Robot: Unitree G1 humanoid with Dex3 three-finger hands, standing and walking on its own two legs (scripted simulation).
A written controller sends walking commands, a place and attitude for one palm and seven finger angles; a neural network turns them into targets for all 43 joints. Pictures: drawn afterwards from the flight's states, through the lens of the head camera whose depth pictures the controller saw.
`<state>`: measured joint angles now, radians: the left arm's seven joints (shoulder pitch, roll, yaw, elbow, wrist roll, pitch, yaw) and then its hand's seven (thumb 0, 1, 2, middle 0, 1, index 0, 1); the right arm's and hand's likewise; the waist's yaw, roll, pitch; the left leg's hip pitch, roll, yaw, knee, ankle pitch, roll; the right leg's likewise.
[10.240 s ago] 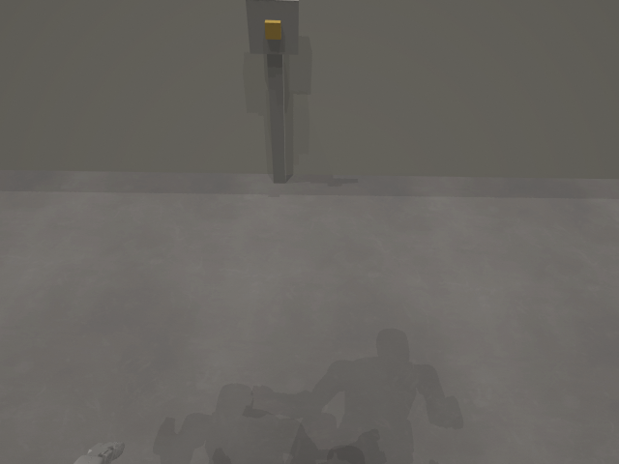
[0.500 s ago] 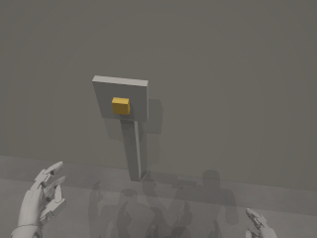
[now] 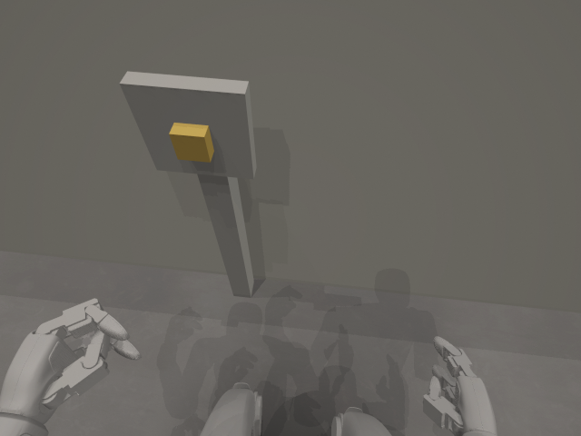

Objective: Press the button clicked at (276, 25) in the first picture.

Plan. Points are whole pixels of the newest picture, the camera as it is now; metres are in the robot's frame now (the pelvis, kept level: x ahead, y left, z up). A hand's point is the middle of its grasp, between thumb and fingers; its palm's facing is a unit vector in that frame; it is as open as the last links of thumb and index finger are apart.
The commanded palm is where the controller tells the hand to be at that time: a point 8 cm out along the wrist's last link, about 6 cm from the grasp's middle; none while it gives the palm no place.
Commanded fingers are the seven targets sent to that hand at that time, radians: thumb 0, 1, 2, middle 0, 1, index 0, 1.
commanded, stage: raise the hand and make a fist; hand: left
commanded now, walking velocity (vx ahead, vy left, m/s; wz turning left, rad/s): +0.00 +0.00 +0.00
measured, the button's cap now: (193, 141) +0.53 +0.20 +0.07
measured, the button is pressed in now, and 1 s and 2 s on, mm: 0 0 0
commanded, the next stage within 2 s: aim a knuckle at the button in 1.30 s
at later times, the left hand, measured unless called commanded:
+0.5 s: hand (90, 359) +0.19 +0.24 +0.05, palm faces +0.00 -1.00 -0.05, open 3.1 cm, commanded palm +0.17 +0.29 +0.06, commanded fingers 0.00 0.90 0.90 -1.30 -1.50 -1.30 -1.50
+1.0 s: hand (107, 333) +0.22 +0.23 +0.06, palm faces -0.02 -1.00 -0.05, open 3.1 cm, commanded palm +0.20 +0.29 +0.07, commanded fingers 0.00 0.90 0.90 -1.30 -1.50 -1.30 -1.50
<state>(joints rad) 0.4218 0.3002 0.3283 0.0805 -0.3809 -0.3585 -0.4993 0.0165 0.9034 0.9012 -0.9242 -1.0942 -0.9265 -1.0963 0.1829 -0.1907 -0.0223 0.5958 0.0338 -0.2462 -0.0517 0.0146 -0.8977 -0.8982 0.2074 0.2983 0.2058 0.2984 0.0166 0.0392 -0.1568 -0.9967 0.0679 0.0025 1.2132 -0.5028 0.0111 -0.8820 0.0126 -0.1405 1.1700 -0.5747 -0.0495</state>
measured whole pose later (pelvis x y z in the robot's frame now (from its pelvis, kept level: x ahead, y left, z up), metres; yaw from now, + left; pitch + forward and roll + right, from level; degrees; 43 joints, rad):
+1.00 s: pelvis +0.00 +0.03 +0.01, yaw +0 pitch +15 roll -4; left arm 0.38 0.29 0.21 -0.01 -0.30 -0.35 -0.31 0.02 0.90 0.90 -1.30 -1.50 -1.30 -1.50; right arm 0.26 -0.24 0.02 0.51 0.03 -0.17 -0.05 0.01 -0.90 -0.90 0.21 0.30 0.21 0.30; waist -0.01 0.03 -0.15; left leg -0.93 0.04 0.02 1.15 -0.48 0.05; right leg -0.80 0.00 -0.12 1.08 -0.53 -0.01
